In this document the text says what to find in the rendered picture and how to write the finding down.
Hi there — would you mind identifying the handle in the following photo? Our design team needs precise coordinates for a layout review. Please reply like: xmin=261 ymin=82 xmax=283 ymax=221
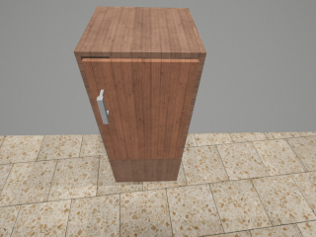
xmin=96 ymin=89 xmax=110 ymax=124

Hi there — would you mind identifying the cupboard door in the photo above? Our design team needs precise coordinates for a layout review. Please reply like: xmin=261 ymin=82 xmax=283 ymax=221
xmin=81 ymin=58 xmax=199 ymax=160

